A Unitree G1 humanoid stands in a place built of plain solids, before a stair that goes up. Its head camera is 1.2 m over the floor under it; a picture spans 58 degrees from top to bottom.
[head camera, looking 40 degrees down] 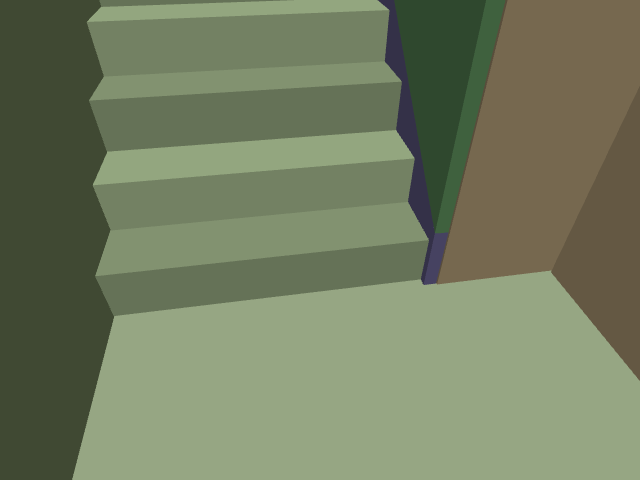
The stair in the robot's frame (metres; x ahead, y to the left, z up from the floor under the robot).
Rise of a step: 0.20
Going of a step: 0.24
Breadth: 1.15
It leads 9 degrees to the left of straight ahead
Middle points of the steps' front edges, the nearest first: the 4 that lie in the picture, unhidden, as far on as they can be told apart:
1.10 0.17 0.20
1.34 0.21 0.40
1.57 0.25 0.60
1.81 0.29 0.80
